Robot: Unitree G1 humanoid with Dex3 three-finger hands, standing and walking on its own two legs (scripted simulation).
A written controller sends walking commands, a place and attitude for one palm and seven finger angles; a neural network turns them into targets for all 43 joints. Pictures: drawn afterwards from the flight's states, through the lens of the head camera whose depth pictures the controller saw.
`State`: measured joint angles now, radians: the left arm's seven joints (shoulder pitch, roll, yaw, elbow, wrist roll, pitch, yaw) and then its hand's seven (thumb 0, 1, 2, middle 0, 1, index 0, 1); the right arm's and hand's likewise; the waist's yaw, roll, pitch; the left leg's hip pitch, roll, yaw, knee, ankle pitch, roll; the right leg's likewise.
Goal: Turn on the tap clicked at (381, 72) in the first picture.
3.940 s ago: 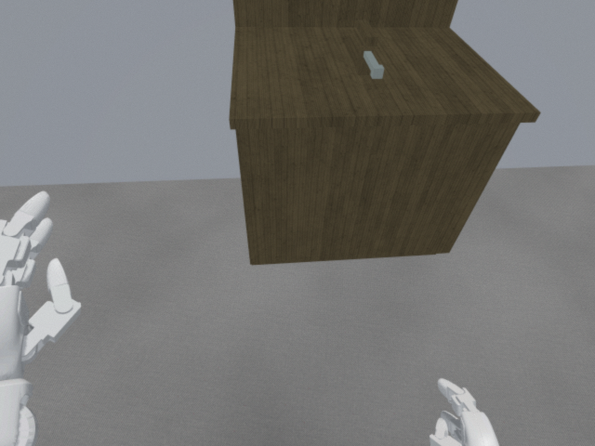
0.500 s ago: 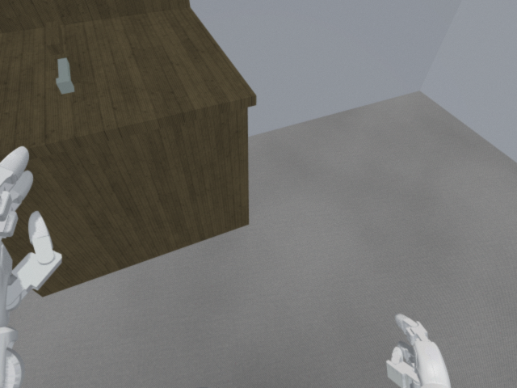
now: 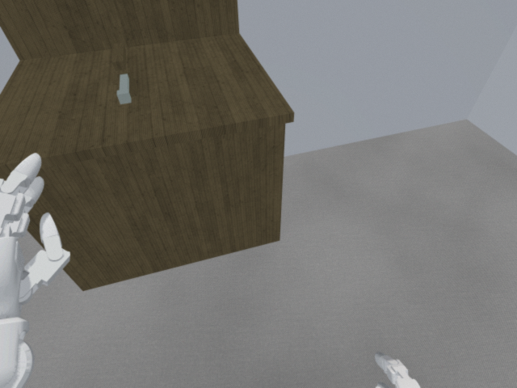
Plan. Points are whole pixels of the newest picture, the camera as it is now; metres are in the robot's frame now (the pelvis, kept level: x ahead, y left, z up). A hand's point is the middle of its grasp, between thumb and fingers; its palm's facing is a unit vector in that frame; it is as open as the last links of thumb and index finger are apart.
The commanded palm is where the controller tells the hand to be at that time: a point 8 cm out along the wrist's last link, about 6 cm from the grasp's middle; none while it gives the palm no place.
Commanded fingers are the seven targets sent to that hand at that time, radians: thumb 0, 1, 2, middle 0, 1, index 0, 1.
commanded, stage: take the last steps up to it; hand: left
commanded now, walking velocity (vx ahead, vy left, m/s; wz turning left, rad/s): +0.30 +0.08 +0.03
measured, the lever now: (124, 96) +0.77 +0.42 +0.07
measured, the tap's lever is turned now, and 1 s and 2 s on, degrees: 0 0 0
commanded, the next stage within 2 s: come to a stop and stand still in 1.60 s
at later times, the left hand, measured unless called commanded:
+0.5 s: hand (73, 196) +0.29 +0.26 +0.19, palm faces +0.39 -0.82 -0.42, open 7.4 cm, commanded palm +0.24 +0.31 +0.19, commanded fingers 0.00 0.90 0.90 -0.20 -0.30 -0.20 -0.30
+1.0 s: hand (93, 147) +0.40 +0.29 +0.18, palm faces +0.44 -0.82 -0.37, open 7.4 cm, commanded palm +0.35 +0.33 +0.19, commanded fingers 0.00 0.90 0.90 -0.20 -0.30 -0.20 -0.30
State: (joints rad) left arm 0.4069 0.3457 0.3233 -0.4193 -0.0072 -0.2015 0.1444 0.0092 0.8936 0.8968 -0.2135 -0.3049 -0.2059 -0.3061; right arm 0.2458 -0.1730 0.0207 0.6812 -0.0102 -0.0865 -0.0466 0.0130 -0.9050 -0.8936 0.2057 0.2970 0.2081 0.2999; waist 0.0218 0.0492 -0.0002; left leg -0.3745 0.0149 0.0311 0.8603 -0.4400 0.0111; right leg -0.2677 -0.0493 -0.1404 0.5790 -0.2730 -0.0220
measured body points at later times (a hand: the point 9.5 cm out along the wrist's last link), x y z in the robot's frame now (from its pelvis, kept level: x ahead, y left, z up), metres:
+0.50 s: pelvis +0.08 +0.03 +0.01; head +0.09 +0.03 +0.46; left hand +0.27 +0.30 +0.22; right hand +0.23 -0.17 -0.09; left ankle +0.09 +0.15 -0.73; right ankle +0.10 -0.08 -0.70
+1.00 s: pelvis +0.18 +0.05 +0.00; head +0.20 +0.06 +0.45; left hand +0.38 +0.33 +0.20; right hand +0.35 -0.21 -0.07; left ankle +0.23 +0.16 -0.73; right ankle +0.13 -0.07 -0.70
